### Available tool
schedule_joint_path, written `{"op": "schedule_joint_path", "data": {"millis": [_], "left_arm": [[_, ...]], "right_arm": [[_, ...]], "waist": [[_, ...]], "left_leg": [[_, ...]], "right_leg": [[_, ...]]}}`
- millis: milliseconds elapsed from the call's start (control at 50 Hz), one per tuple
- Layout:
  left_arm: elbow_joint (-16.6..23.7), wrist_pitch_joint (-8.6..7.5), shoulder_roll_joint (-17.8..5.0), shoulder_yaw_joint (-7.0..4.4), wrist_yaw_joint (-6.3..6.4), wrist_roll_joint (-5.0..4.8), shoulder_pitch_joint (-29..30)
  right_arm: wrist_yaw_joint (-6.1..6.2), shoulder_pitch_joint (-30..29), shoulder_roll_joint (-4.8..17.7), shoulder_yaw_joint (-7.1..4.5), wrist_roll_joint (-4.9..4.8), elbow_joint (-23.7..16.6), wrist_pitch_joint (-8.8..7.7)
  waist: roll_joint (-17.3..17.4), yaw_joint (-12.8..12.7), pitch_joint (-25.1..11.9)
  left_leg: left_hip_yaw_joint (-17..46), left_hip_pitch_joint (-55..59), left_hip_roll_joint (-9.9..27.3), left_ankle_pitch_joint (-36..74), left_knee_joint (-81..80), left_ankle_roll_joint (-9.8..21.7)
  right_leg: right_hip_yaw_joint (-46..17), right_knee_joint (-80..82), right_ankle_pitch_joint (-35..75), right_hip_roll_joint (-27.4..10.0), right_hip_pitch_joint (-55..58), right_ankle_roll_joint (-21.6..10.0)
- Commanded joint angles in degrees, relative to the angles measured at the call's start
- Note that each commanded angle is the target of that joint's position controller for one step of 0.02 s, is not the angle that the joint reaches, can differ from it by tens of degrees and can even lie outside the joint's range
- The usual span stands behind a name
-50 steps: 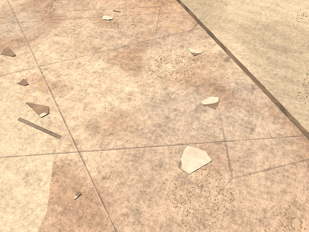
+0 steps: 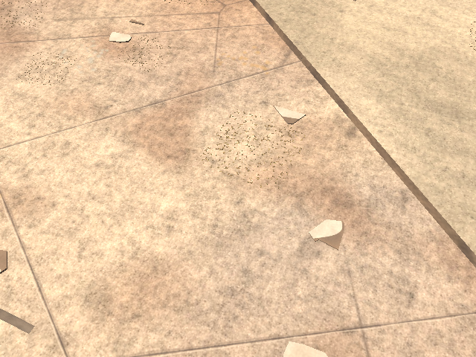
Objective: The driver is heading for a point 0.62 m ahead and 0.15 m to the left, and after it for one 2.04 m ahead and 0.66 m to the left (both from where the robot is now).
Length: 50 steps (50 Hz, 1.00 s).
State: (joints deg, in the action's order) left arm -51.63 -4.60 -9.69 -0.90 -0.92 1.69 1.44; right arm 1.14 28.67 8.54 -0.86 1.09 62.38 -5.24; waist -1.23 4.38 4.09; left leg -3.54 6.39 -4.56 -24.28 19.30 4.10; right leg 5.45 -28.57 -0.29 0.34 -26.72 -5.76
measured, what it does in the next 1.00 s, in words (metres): walks ahead, turning left: left foot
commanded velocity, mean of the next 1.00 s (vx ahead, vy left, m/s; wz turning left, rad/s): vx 0.25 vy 0.00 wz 0.36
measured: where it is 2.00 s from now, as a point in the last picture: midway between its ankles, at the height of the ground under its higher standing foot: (140, 239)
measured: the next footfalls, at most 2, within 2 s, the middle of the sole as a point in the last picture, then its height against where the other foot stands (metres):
left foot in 0.50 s outside the picture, level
right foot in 1.04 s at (217, 346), level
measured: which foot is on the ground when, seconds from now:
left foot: down 0.00-0.02, up 0.04-0.48, down 0.50-1.00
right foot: down 0.00-0.50, up 0.52-1.00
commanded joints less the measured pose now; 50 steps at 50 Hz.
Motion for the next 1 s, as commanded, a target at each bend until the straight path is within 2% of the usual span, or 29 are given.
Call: {"op": "schedule_joint_path", "data": {"millis": [20, 40, 60, 80, 100, 120, 140, 180, 240, 300, 420, 460, 480, 500, 520, 540, 560, 580, 600, 620, 640, 660, 700, 760, 820, 900, 960, 1000], "left_arm": [[-4.85, -2.09, -13.56, -3.79, 1.85, 2.5, -27.38], [-4.29, -1.1, -14.26, -4.27, 1.15, 0.27, -26.9], [-1.82, -0.16, -11.83, -4.01, 0.93, -1.54, -22.11], [-0.87, -0.03, -8.74, -2.98, 1.19, -1.55, -15.8], [-0.86, 0.04, -6.08, -2.23, 1.68, -1.36, -13.45], [-1.21, 0.04, -4.96, -1.88, 2.39, -1.46, -13.12], [-1.48, 0.13, -5.05, -1.87, 2.87, -1.31, -13.55], [-1.01, -0.29, -6.43, -2.14, 2.97, -0.79, -13.76], [-0.13, -0.13, -7.49, -2.31, 2.97, -0.25, -12.54], [0.02, 0.64, -8.34, -2.52, 3.17, -0.26, -13.09], [0.31, 2.96, -11.9, -3.96, 2.75, 0.12, -15.83], [0.75, 3.49, -13.27, -4.64, 2.41, 0.26, -16.34], [1.24, 3.8, -13.49, -4.84, 2.3, 0.16, -15.37], [1.66, 4.24, -12.24, -4.75, 2.13, 0.3, -14.92], [3.01, 4.74, -8.08, -3.85, 1.41, 0.56, -13.77], [7.91, 4.6, -6.38, -3.16, 1.1, 0.43, -7.69], [8.18, 4.29, -10.25, -3.88, 0.74, 1.27, -4.19], [7.74, 3.56, -10.49, -4.14, -0.01, -0.05, -6.19], [6.52, 2.71, -10.61, -4.14, -0.46, -0.42, -8.23], [5.19, 2.34, -10.51, -4.26, -0.7, 0.44, -9.64], [3.93, 2.4, -9.87, -4.13, -0.93, 1.06, -11.19], [3.75, 2.62, -9.17, -4.06, -1.01, 1.05, -11.42], [4.02, 3.17, -8.08, -3.74, -0.95, 0.79, -10.07], [5.29, 3.45, -7.9, -3.51, -0.99, 0.62, -6.11], [6.71, 3.21, -7.76, -3.23, -1.23, 0.43, -2.28], [8.94, 2.51, -7.61, -2.81, -1.53, 0.07, 1.55], [9.85, 2.0, -8.24, -2.9, -1.49, -0.23, 0.42], [7.88, 1.65, -9.14, -3.6, -0.66, -0.48, -7.47]], "right_arm": [[0.44, 1.12, 5.94, -0.61, -2.27, -3.9, -0.73], [1.01, 10.17, 3.15, -0.47, -5.32, -2.44, 0.25], [1.51, 5.06, 9.05, -2.31, -2.94, -2.54, 1.23], [1.25, -0.9, 7.82, -2.51, -1.64, -4.51, 1.55], [0.87, -3.38, 6.79, -2.72, -0.46, -5.14, 2.05], [0.32, -4.53, 6.38, -3.17, 0.53, -5.66, 3.0], [-0.16, -2.75, 5.09, -3.23, 1.13, -5.31, 4.09], [-0.5, -1.38, 3.61, -3.41, 0.78, -5.58, 5.57], [-0.52, -5.38, 4.43, -3.82, 0.82, -8.05, 7.06], [-1.23, -11.09, 4.68, -3.42, 0.96, -10.91, 7.9], [-2.05, -17.06, 6.76, -3.63, 0.74, -15.65, 8.45], [-2.48, -17.24, 7.07, -3.72, 0.49, -16.85, 8.0], [-2.72, -15.58, 7.23, -3.86, 0.59, -16.73, 7.55], [-2.76, -10.87, 8.47, -4.47, 0.74, -14.93, 6.94], [-2.17, -4.87, 12.84, -5.66, 1.15, -13.2, 6.07], [-1.48, -2.62, 19.17, -6.94, -0.2, -13.97, 5.67], [-0.62, -3.93, 15.75, -6.11, 0.22, -13.83, 5.99], [-0.19, -7.31, 14.2, -5.41, -0.07, -14.52, 5.98], [-0.35, -10.18, 13.37, -5.17, -0.36, -15.49, 5.57], [-0.42, -11.96, 12.83, -5.02, -0.75, -16.22, 4.72], [-0.67, -11.93, 11.22, -4.56, -0.69, -16.17, 3.75], [-0.94, -10.27, 10.7, -4.36, -0.84, -15.57, 2.85], [-1.18, -7.01, 10.84, -4.33, -0.92, -14.13, 1.71], [-1.03, -3.59, 11.36, -4.31, -0.62, -12.73, 1.36], [-0.88, -1.95, 11.92, -4.25, -0.33, -11.76, 1.19], [-0.62, -0.33, 12.37, -4.1, 0.04, -10.19, 0.68], [-0.34, -1.48, 13.37, -4.21, 0.2, -9.55, 0.45], [-0.4, -4.06, 14.37, -4.33, 0.27, -9.45, 0.29]], "waist": [[-1.99, -11.38, -16.45], [-10.64, -8.38, -29.41], [0.18, -8.07, -25.59], [-0.76, -6.48, -16.6], [0.18, -5.04, -9.42], [-0.96, -3.83, -6.17], [-1.73, -2.63, -5.15], [-1.68, -1.04, -6.54], [-3.85, -0.41, -5.96], [-5.58, -1.74, -5.41], [-5.34, -4.82, -6.11], [-5.18, -5.36, -6.69], [-3.73, -4.13, -6.32], [0.06, -2.45, -6.28], [15.0, -0.02, -4.82], [23.49, 1.77, 0.57], [11.18, 1.38, 4.15], [10.35, -1.78, 3.63], [8.66, -3.63, 2.88], [7.47, -4.36, 1.11], [6.24, -4.53, -1.35], [4.95, -4.47, -2.84], [4.27, -3.81, -3.04], [5.42, -2.0, -1.29], [5.91, -0.58, 0.39], [6.48, 0.24, 2.11], [6.89, -1.31, 2.46], [6.59, -5.42, -0.69]], "left_leg": [[2.16, -21.45, 7.75, 30.1, 37.54, 0.64], [2.52, -32.54, -0.63, -13.61, 57.44, -0.89], [6.88, -34.19, 2.26, -8.56, 58.95, -0.82], [6.65, -36.37, 4.16, -4.8, 57.03, -1.19], [5.96, -35.93, 5.97, -2.2, 53.88, -1.5], [6.07, -34.43, 7.25, -0.15, 50.79, -1.94], [4.96, -31.22, 6.96, 1.18, 50.37, -2.46], [3.8, -29.6, 5.94, 2.94, 50.33, -3.17], [3.08, -32.34, 7.29, 6.19, 44.34, -3.64], [1.54, -31.63, 8.26, 9.81, 34.55, -3.6], [-1.48, -29.24, 7.17, 2.84, 24.77, -2.34], [-2.43, -25.91, 6.53, 0.2, 19.75, -0.84], [-3.19, -21.06, 5.5, 0.82, 14.87, 0.21], [-1.36, -13.84, 4.42, -1.15, 10.1, 1.76], [15.66, -9.49, 14.51, -13.46, -2.74, 5.54], [43.45, -9.05, 25.89, -27.4, -13.65, 13.24], [38.83, -11.93, 25.0, -24.36, -14.44, 13.55], [33.36, -14.2, 22.21, -19.06, -13.63, 12.0], [28.52, -13.47, 19.03, -10.45, -13.64, 10.25], [24.25, -11.43, 16.78, -1.76, -12.78, 9.26], [20.64, -9.63, 15.22, 6.88, -11.73, 8.81], [18.99, -7.87, 14.9, 13.24, -10.91, 8.75], [17.09, -5.47, 14.65, 19.52, -10.65, 8.76], [16.67, -3.63, 15.03, 18.65, -11.77, 8.93], [15.92, -3.0, 15.37, 19.27, -12.0, 8.92], [14.47, -2.05, 16.38, 27.92, -9.8, 8.69], [13.83, -2.69, 17.47, 34.55, -7.61, 7.44], [11.68, -5.2, 16.42, 49.8, -0.16, 5.51]], "right_leg": [[-14.85, -2.12, 39.89, -16.42, 39.82, -5.99], [-30.54, -2.56, 56.73, -30.06, 52.06, -16.42], [-25.48, 0.56, 51.04, -26.27, 43.24, -15.34], [-19.7, 4.38, 42.18, -23.82, 34.51, -13.09], [-14.84, 8.1, 35.23, -20.94, 25.51, -10.22], [-11.2, 10.59, 29.87, -18.6, 19.72, -8.17], [-8.34, 11.68, 28.16, -17.32, 15.01, -7.13], [-5.21, 12.39, 28.25, -16.97, 12.0, -7.91], [-1.63, 13.67, 17.92, -16.68, 10.14, -7.94], [0.84, 14.35, 7.24, -16.11, 10.21, -6.98], [0.31, 10.64, -2.73, -20.55, 14.84, -6.61], [-0.58, 10.67, -19.44, -21.59, 14.45, -4.69], [0.1, 9.22, -28.78, -20.98, 11.24, -2.85], [1.81, 3.68, -36.53, -18.64, 5.83, -0.45], [8.98, -15.87, -39.88, -11.78, -2.95, 3.13], [4.87, -27.19, -40.07, -0.15, -21.25, 5.89], [-3.49, -31.31, -31.35, -3.87, -22.08, 5.8], [-4.63, -30.14, -23.78, -4.75, -19.88, 5.89], [-5.16, -28.44, -18.78, -5.19, -17.65, 6.26], [-4.83, -27.83, -14.99, -5.14, -15.95, 6.44], [-4.47, -28.15, -12.27, -5.0, -14.03, 6.53], [-4.27, -27.99, -10.97, -4.78, -13.42, 6.65], [-3.93, -25.97, -9.34, -4.98, -14.33, 7.15], [-3.76, -21.19, -7.41, -5.33, -16.67, 7.77], [-3.36, -15.46, -5.53, -5.09, -16.46, 7.72], [-2.5, -9.6, -5.96, -4.3, -14.21, 5.9], [-1.65, -6.16, -8.82, -3.05, -8.29, 3.15], [0.03, -3.1, -10.82, 0.41, 4.7, 0.99]]}}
